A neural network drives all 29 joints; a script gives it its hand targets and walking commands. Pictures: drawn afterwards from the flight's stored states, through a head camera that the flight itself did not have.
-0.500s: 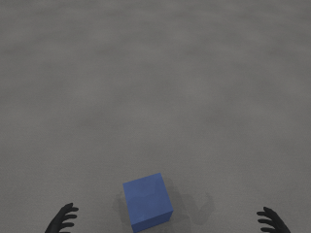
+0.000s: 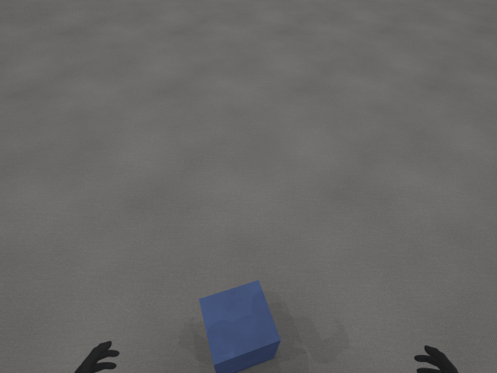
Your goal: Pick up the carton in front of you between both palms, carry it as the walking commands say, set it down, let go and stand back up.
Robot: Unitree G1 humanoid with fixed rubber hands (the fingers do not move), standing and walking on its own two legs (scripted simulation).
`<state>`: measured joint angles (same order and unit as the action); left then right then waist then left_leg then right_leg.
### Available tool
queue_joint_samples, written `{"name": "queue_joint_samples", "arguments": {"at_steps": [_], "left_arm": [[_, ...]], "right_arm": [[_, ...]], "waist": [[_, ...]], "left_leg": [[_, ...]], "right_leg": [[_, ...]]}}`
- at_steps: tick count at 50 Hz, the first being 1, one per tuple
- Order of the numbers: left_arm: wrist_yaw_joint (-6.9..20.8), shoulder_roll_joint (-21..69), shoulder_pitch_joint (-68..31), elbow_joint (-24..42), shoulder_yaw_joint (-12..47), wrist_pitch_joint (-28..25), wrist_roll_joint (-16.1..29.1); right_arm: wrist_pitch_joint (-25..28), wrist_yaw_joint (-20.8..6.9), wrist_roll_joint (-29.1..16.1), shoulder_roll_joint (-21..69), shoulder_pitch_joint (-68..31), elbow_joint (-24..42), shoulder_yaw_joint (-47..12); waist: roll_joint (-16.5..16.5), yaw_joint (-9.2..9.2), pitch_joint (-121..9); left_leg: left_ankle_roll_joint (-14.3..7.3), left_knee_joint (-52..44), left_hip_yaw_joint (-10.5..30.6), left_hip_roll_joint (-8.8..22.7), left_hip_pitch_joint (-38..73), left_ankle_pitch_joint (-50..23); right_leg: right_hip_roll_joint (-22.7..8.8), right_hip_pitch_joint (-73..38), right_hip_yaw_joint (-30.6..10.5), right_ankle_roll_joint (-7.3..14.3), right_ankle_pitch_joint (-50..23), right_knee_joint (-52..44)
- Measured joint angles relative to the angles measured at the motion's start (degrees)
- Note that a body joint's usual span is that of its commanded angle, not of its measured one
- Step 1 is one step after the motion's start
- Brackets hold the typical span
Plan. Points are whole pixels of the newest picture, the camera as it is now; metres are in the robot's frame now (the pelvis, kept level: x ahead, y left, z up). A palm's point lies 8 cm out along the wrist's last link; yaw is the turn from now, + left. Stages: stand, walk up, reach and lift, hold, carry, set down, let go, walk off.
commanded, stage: stand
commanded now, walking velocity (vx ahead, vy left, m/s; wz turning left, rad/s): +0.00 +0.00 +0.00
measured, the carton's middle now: (238, 330) +0.35 +0.05 -0.65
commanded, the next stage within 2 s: none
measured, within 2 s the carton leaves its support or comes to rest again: neither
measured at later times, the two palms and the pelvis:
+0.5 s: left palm out of the picture +0.08 +0.30 -0.11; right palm out of the picture +0.08 -0.31 -0.09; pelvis -0.01 +0.00 +0.00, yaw +0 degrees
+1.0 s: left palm out of the picture +0.07 +0.30 -0.11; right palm out of the picture +0.08 -0.32 -0.09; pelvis -0.02 -0.01 +0.00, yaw +1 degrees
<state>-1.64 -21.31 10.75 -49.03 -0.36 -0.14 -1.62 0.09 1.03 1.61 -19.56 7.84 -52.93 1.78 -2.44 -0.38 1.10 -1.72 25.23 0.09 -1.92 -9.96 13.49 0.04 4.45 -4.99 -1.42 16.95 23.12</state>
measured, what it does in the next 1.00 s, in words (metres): stands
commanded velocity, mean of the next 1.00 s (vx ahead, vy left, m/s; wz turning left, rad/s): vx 0.00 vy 0.00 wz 0.00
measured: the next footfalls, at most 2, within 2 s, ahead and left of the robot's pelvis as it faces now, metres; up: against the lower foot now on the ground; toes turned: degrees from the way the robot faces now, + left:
none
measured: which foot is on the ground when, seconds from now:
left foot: down 0.00-1.00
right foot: down 0.00-1.00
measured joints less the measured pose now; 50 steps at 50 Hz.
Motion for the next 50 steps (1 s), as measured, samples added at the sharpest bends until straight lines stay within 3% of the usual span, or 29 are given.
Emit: {"name": "queue_joint_samples", "arguments": {"at_steps": [23,50], "left_arm": [[0.5,-0.8,-0.7,-5.3,0.2,-0.4,0.2],[0.7,-1.3,-2.1,-7.9,0.1,-0.5,0.5]], "right_arm": [[0.2,-0.5,-0.5,-1.5,-1.1,-5.4,-0.6],[0.4,-0.6,-0.8,-2.1,-2.1,-7.2,-1.1]], "waist": [[0.7,-0.15,0.5],[1.0,-0.05,0.9]], "left_leg": [[0.5,-3.0,0.5,0.5,0.9,-2.7],[0.7,-4.2,1.3,0.5,1.2,-3.6]], "right_leg": [[0.2,-0.9,0.5,0.3,-2.5,-2.8],[0.2,-1.5,1.2,0.4,-3.4,-4.2]]}}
